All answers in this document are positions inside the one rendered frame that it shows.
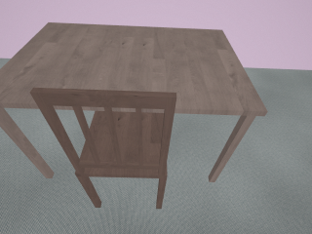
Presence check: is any table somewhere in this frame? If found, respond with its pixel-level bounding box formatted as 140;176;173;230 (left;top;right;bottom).
0;22;268;182

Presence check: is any chair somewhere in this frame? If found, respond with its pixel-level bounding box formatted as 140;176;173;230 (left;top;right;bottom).
30;88;177;210

